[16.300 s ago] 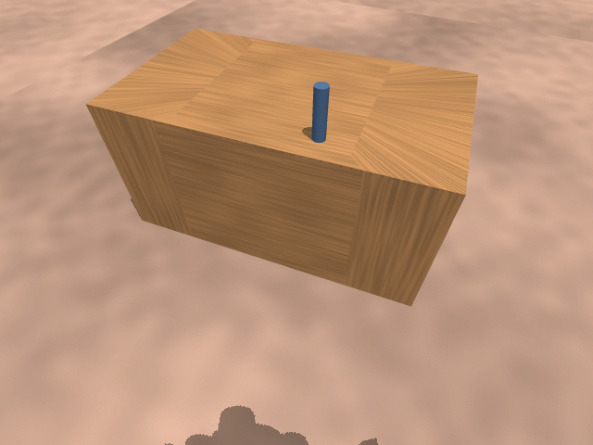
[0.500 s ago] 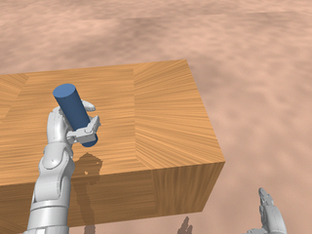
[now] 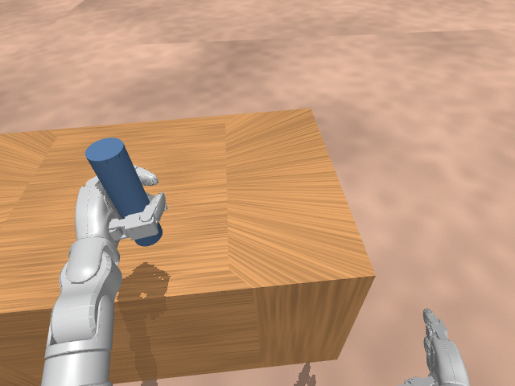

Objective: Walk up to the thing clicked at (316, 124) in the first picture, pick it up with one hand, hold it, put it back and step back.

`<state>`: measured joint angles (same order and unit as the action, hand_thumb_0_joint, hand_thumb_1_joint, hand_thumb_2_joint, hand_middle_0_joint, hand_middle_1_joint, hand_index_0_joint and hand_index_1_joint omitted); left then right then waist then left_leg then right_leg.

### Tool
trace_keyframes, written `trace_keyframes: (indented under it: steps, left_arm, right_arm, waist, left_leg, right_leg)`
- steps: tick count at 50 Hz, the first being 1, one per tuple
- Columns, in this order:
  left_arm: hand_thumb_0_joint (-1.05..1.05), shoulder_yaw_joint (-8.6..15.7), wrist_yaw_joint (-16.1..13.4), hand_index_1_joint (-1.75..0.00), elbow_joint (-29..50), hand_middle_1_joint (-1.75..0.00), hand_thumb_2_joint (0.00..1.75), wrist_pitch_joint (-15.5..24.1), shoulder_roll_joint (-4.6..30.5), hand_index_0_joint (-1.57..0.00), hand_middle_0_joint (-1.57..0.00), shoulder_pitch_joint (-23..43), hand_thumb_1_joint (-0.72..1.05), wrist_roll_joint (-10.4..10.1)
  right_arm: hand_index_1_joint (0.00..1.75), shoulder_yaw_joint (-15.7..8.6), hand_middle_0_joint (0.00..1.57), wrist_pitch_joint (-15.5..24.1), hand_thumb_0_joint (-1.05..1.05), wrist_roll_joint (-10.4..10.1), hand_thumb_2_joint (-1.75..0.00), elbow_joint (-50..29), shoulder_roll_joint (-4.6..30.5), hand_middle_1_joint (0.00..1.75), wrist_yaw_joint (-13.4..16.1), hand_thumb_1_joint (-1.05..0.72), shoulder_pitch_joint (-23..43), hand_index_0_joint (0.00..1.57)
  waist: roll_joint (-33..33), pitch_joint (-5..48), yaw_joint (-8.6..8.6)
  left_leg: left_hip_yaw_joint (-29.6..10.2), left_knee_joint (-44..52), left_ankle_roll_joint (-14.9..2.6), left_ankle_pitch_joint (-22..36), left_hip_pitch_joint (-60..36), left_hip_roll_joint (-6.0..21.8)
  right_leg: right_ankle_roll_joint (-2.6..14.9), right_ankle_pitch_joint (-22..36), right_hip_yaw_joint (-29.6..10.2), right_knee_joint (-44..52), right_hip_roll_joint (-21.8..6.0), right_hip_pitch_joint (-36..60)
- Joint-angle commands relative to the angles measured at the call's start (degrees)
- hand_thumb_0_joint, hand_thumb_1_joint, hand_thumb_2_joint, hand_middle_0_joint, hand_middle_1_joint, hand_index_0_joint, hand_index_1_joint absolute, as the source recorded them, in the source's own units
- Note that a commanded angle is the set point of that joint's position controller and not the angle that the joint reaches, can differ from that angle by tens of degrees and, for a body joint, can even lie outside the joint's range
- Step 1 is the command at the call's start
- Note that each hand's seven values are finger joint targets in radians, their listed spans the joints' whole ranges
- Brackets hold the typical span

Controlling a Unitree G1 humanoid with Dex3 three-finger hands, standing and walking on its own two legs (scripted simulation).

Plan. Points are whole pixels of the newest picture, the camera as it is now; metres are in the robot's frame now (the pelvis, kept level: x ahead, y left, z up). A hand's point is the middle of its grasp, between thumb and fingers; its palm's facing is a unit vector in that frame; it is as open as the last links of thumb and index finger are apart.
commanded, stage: hold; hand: left
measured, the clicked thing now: (129, 198) +0.33 +0.18 +0.17
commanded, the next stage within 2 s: none
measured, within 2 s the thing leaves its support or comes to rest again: neither
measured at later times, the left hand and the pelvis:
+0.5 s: hand (142, 209) +0.32 +0.17 +0.16, palm faces +0.15 -0.99 +0.00, open 5.7 cm; pelvis +0.00 +0.00 +0.01, yaw +0 degrees
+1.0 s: hand (142, 203) +0.32 +0.17 +0.16, palm faces +0.13 -0.99 -0.01, open 5.7 cm; pelvis +0.00 +0.00 +0.01, yaw +0 degrees
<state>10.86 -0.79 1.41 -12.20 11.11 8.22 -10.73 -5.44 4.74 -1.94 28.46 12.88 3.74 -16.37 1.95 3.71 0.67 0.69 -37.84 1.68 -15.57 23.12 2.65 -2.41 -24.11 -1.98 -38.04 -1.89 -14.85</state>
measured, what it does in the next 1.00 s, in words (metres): stands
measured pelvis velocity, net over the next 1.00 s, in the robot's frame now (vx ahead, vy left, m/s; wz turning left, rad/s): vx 0.00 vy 0.00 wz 0.01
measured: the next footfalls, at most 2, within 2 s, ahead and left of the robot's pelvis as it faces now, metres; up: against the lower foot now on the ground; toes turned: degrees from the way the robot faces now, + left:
none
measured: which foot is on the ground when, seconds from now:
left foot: down 0.00-1.00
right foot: down 0.00-1.00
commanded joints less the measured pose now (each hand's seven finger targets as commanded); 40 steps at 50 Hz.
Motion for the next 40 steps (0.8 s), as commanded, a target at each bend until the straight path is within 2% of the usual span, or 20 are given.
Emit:
trace_keyframes:
  steps: [1, 4, 5, 6, 12, 13, 14, 15, 16, 17, 18, 19, 21, 22, 25, 26, 27, 30, 34, 40]
  left_arm:
    - [0.00, 3.4, -0.2, -1.40, 13.9, -1.41, 1.25, 2.5, 7.4, -1.35, -1.33, 17.8, 0.49, -0.7]
    - [0.00, 1.9, -0.1, -1.40, 17.0, -1.40, 1.25, 1.5, 7.1, -1.34, -1.32, 19.3, 0.48, -0.2]
    - [0.00, 2.9, -0.1, -1.41, 15.5, -1.41, 1.25, 1.1, 7.4, -1.36, -1.34, 18.8, 0.48, -0.3]
    - [0.00, 2.0, -0.1, -1.39, 16.2, -1.39, 1.24, 0.9, 6.6, -1.34, -1.31, 17.8, 0.48, -0.2]
    - [0.00, 3.1, -0.1, -1.40, 13.7, -1.41, 1.24, 0.7, 6.9, -1.35, -1.32, 17.2, 0.47, -0.3]
    - [0.00, 3.0, 0.0, -1.39, 13.6, -1.40, 1.24, 0.9, 6.6, -1.34, -1.31, 17.8, 0.49, -0.3]
    - [0.00, 3.8, 0.0, -1.38, 15.3, -1.39, 1.24, 1.3, 7.6, -1.33, -1.31, 18.1, 0.51, -0.3]
    - [0.00, 4.1, 0.0, -1.38, 13.5, -1.39, 1.24, 1.3, 7.2, -1.34, -1.31, 16.5, 0.50, -0.4]
    - [0.00, 3.2, 0.2, -1.39, 17.1, -1.40, 1.24, 2.0, 6.9, -1.34, -1.32, 18.1, 0.50, -0.7]
    - [0.00, 4.4, 0.0, -1.39, 17.3, -1.40, 1.25, 2.2, 8.1, -1.34, -1.32, 18.3, 0.49, -0.7]
    - [0.00, 2.7, 0.0, -1.38, 19.0, -1.39, 1.23, 2.6, 7.2, -1.34, -1.31, 18.4, 0.48, -0.5]
    - [0.00, 3.4, 0.0, -1.38, 20.4, -1.38, 1.23, 3.0, 7.5, -1.32, -1.30, 18.2, 0.47, -0.7]
    - [0.00, 2.0, 0.0, -1.39, 19.1, -1.39, 1.24, 3.3, 6.0, -1.33, -1.31, 16.4, 0.46, -0.6]
    - [0.00, 3.2, -0.1, -1.38, 16.2, -1.38, 1.23, 3.1, 6.8, -1.33, -1.31, 16.0, 0.46, -0.5]
    - [0.00, 4.0, -0.1, -1.40, 20.1, -1.41, 1.25, 3.4, 8.8, -1.35, -1.33, 20.8, 0.45, -0.3]
    - [0.00, 3.7, -0.2, -1.41, 19.1, -1.42, 1.26, 3.3, 9.0, -1.35, -1.33, 20.6, 0.46, 0.0]
    - [0.00, 3.2, 0.0, -1.41, 11.0, -1.42, 1.27, 2.1, 6.6, -1.35, -1.33, 14.4, 0.46, 0.1]
    - [0.00, 4.5, 0.6, -1.40, 10.5, -1.41, 1.26, 1.7, 7.1, -1.34, -1.32, 13.9, 0.51, -0.7]
    - [0.00, 2.3, 1.8, -1.41, 12.6, -1.42, 1.26, 1.9, 5.7, -1.35, -1.33, 14.8, 0.52, -0.8]
    - [0.00, 3.9, 0.5, -1.38, 17.4, -1.38, 1.24, 5.5, 7.5, -1.31, -1.29, 17.4, 0.48, -0.5]
  right_arm:
    - [0.05, -4.0, 0.05, 3.8, 0.00, 0.0, -0.05, -7.7, 8.4, 0.05, 0.7, 0.54, 5.9, 0.05]
    - [0.05, -3.5, 0.05, 3.8, 0.00, -0.1, -0.05, -7.3, 7.5, 0.05, 0.3, 0.54, 6.7, 0.05]
    - [0.05, -3.7, 0.05, 4.1, 0.00, 0.0, -0.05, -8.5, 8.1, 0.05, 0.4, 0.54, 6.5, 0.05]
    - [0.05, -2.8, 0.05, 4.1, 0.00, 0.1, -0.05, -7.4, 7.1, 0.05, 0.3, 0.54, 6.2, 0.05]
    - [0.05, -3.7, 0.05, 4.4, 0.00, 0.0, -0.05, -6.0, 7.9, 0.05, 0.1, 0.54, 7.5, 0.05]
    - [0.05, -4.4, 0.05, 4.6, 0.00, 0.2, -0.05, -6.0, 8.6, 0.05, 0.2, 0.54, 6.7, 0.05]
    - [0.05, -3.7, 0.05, 4.7, 0.00, 0.2, -0.05, -5.2, 7.8, 0.05, 0.0, 0.54, 7.0, 0.05]
    - [0.05, -3.9, 0.05, 4.8, 0.00, 0.1, -0.05, -5.9, 7.9, 0.05, 0.0, 0.54, 7.0, 0.05]
    - [0.05, -2.9, 0.05, 5.0, 0.00, 0.1, -0.05, -5.9, 6.8, 0.05, -0.1, 0.54, 7.5, 0.05]
    - [0.05, -4.2, 0.05, 5.1, 0.00, 0.1, -0.05, -5.7, 8.3, 0.05, 0.1, 0.54, 7.0, 0.05]
    - [0.05, -4.3, 0.05, 5.4, 0.00, 0.2, -0.05, -5.9, 8.3, 0.05, 0.3, 0.53, 7.6, 0.05]
    - [0.05, -3.5, 0.05, 5.7, 0.00, 0.2, -0.05, -5.6, 7.5, 0.05, 0.2, 0.54, 7.1, 0.05]
    - [0.05, -3.0, 0.05, 6.0, 0.00, 0.3, -0.05, -5.1, 6.9, 0.05, 0.4, 0.53, 9.1, 0.05]
    - [0.05, -4.1, 0.05, 6.2, 0.00, 0.4, -0.05, -4.3, 8.5, 0.05, 0.5, 0.53, 9.4, 0.05]
    - [0.05, -2.7, 0.05, 6.2, 0.00, 0.3, -0.05, -3.8, 6.4, 0.05, 0.4, 0.53, 10.4, 0.05]
    - [0.05, -3.5, 0.05, 6.1, 0.00, 0.4, -0.05, -3.1, 7.2, 0.05, 0.6, 0.54, 9.8, 0.05]
    - [0.05, -3.2, 0.05, 5.9, 0.00, 0.4, -0.05, -2.4, 7.1, 0.05, 0.6, 0.54, 9.0, 0.05]
    - [0.05, -4.6, 0.05, 5.8, 0.00, 0.3, -0.05, -0.9, 8.9, 0.05, 0.2, 0.54, 8.7, 0.05]
    - [0.05, -3.6, 0.05, 5.8, 0.00, 0.1, -0.05, -4.2, 7.8, 0.05, -0.3, 0.54, 7.6, 0.05]
    - [0.05, -3.8, 0.05, 6.8, 0.00, 0.5, -0.05, -4.1, 8.1, 0.05, 0.1, 0.54, 9.0, 0.05]
  waist:
    - [-2.4, 10.0, -0.43]
    - [-0.1, 10.2, -0.41]
    - [-2.4, 10.8, 0.10]
    - [-2.6, 9.9, -0.52]
    - [-3.0, 6.8, -0.45]
    - [-3.8, 7.2, 0.42]
    - [-2.8, 7.6, -0.57]
    - [-3.8, 8.6, -0.28]
    - [-1.8, 9.5, -0.76]
    - [-2.0, 11.9, -0.41]
    - [-2.1, 12.6, -0.24]
    - [-1.6, 11.2, -0.51]
    - [-2.4, 10.4, -0.49]
    - [-3.3, 10.0, -0.15]
    - [-0.5, 9.6, -0.70]
    - [-1.1, 7.8, -0.09]
    - [-3.8, 5.9, 0.31]
    - [-4.0, 4.6, -0.52]
    - [-4.4, 8.4, 0.23]
    - [-2.5, 12.4, -0.61]
  left_leg:
    - [1.6, 4.0, -2.20, 12.3, -13.4, -1.6]
    - [1.5, 4.8, -1.89, 12.5, -14.5, -1.6]
    - [1.4, 4.7, -2.10, 13.2, -15.2, -1.5]
    - [1.2, 5.1, -2.04, 12.7, -14.4, -1.5]
    - [1.2, 6.8, -1.97, 8.2, -13.5, -1.6]
    - [1.2, 6.7, -2.08, 8.4, -14.0, -1.6]
    - [1.3, 6.7, -2.04, 8.5, -13.6, -1.8]
    - [1.3, 6.5, -2.22, 9.3, -14.3, -1.8]
    - [1.3, 6.4, -2.09, 10.1, -14.8, -1.9]
    - [1.4, 5.8, -2.22, 12.2, -16.3, -2.0]
    - [1.3, 5.7, -2.21, 14.1, -17.1, -1.7]
    - [1.3, 5.8, -2.02, 13.5, -16.5, -1.7]
    - [1.2, 5.8, -2.23, 13.1, -16.3, -1.9]
    - [1.2, 5.9, -2.31, 12.2, -16.0, -1.9]
    - [1.4, 6.7, -2.02, 10.5, -15.8, -2.1]
    - [1.4, 7.2, -2.00, 9.1, -15.4, -2.0]
    - [1.3, 7.5, -2.22, 8.3, -14.6, -1.9]
    - [1.3, 8.2, -2.03, 7.3, -13.2, -1.7]
    - [1.5, 7.9, -2.28, 10.9, -16.1, -1.7]
    - [1.2, 6.2, -2.47, 17.7, -18.2, -1.7]
  right_leg:
    - [0.53, 18.6, 3.4, 7.6, 1.7, -4.7]
    - [0.96, 18.4, 3.6, 7.8, 1.8, -4.9]
    - [0.64, 19.1, 3.8, 8.1, 1.9, -4.1]
    - [0.78, 18.4, 4.1, 8.3, 2.0, -3.8]
    - [1.09, 14.0, 3.9, 9.9, 2.0, -5.0]
    - [0.92, 14.4, 3.9, 10.1, 2.0, -5.3]
    - [0.98, 14.4, 3.8, 10.1, 1.8, -4.8]
    - [0.75, 15.5, 3.7, 10.1, 1.7, -4.0]
    - [0.87, 16.1, 3.7, 10.0, 1.6, -3.5]
    - [0.70, 18.5, 3.5, 9.6, 1.5, -3.0]
    - [0.67, 20.0, 3.6, 9.3, 1.7, -2.8]
    - [0.74, 19.2, 3.7, 9.4, 1.8, -3.2]
    - [0.56, 19.2, 3.6, 9.7, 1.6, -3.2]
    - [0.49, 18.6, 3.5, 9.9, 1.6, -3.1]
    - [0.81, 16.7, 3.3, 10.7, 1.5, -3.5]
    - [0.81, 15.2, 3.4, 11.1, 1.7, -4.5]
    - [0.65, 14.5, 3.7, 11.5, 1.8, -4.4]
    - [1.08, 13.3, 4.0, 11.8, 2.0, -4.6]
    - [0.81, 16.9, 4.1, 11.6, 2.0, -3.2]
    - [0.48, 23.3, 3.6, 10.0, 1.7, -1.2]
